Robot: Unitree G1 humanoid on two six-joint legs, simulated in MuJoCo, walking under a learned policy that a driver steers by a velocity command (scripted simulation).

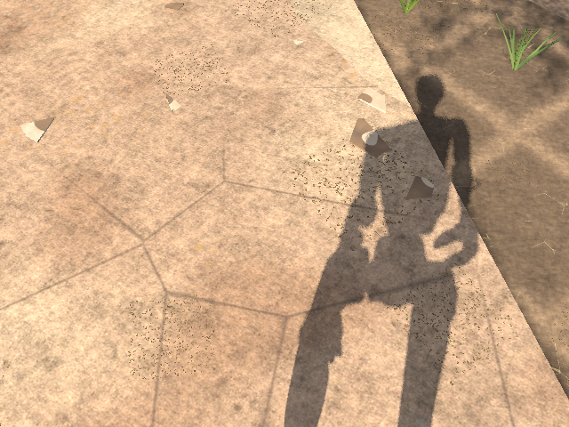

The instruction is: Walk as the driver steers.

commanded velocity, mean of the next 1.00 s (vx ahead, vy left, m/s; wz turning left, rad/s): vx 0.49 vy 0.00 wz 0.46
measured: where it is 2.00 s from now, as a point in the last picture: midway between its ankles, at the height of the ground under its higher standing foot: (156, 230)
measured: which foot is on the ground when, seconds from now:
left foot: up 0.00-0.06, down 0.08-0.64, up 0.66-1.00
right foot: down 0.00-0.08, up 0.10-0.60, down 0.62-1.00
